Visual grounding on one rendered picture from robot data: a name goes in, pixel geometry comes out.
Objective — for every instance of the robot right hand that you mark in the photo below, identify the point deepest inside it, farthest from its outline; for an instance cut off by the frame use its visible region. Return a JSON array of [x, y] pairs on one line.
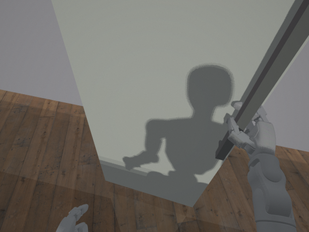
[[258, 139]]

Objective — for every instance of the handle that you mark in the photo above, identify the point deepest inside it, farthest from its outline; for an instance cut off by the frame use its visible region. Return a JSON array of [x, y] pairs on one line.
[[295, 35]]

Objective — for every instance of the robot left hand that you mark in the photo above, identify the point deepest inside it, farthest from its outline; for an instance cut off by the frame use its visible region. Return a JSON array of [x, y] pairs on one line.
[[68, 224]]

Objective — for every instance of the right robot forearm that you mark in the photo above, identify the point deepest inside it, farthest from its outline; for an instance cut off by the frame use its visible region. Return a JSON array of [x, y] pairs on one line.
[[271, 202]]

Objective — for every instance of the fridge door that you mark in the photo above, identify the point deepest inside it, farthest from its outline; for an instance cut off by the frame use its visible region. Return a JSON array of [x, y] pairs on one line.
[[158, 78]]

